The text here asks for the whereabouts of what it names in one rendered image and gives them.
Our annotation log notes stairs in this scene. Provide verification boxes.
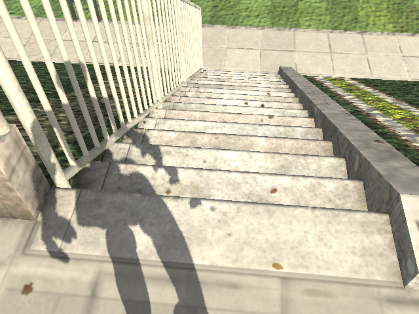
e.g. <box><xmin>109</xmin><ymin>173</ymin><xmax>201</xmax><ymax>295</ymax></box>
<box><xmin>74</xmin><ymin>70</ymin><xmax>368</xmax><ymax>211</ymax></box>

